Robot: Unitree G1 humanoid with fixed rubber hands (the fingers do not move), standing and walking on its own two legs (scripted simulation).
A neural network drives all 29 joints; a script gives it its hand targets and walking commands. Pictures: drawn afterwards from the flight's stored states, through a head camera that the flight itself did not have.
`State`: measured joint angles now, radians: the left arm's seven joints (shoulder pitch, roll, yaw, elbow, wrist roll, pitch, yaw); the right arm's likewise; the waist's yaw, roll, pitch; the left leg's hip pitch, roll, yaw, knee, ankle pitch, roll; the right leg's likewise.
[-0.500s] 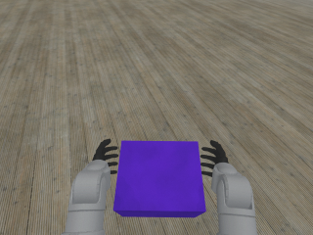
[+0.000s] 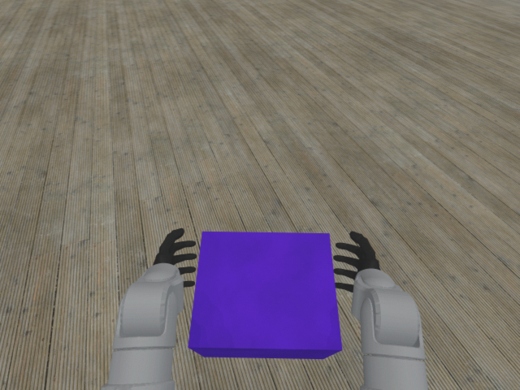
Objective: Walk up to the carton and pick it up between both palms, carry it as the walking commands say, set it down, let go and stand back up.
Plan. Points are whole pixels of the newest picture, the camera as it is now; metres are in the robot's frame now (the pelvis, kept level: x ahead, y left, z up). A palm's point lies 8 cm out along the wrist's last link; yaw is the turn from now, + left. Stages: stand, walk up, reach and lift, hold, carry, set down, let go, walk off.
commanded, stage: carry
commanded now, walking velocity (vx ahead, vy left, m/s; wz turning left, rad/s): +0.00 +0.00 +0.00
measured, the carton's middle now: (264, 297) +0.30 +0.00 -0.03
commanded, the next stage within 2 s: hold in 0.48 s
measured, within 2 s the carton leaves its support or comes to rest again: neither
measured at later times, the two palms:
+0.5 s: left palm (166, 274) +0.29 +0.15 +0.07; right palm (364, 279) +0.29 -0.15 +0.07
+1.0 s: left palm (174, 264) +0.30 +0.14 +0.07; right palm (371, 265) +0.31 -0.16 +0.08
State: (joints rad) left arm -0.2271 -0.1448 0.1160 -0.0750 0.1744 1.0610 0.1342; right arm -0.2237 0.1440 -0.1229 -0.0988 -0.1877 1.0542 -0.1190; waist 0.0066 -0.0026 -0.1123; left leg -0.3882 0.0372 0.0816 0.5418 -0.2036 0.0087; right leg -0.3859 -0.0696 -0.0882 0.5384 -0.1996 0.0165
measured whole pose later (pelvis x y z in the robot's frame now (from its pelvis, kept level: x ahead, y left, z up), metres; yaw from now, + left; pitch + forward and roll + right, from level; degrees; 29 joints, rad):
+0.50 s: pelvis +0.00 +0.00 +0.00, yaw +0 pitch +2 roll +0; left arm -0.24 -0.15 0.13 -0.03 0.19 1.02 0.10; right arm -0.23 0.14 -0.14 -0.06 -0.22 1.01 -0.08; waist 0.01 0.00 -0.08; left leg -0.36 0.04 0.08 0.54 -0.21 0.01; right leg -0.36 -0.07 -0.09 0.53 -0.20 0.02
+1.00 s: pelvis +0.00 -0.01 +0.01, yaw +2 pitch -8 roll +0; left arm -0.42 -0.19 0.33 0.46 0.35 0.72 0.05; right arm -0.43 0.14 -0.34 0.47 -0.37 0.71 0.02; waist -0.02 -0.01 -0.04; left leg -0.12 -0.03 -0.06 0.42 -0.17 0.00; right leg -0.11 0.01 0.07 0.42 -0.18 0.01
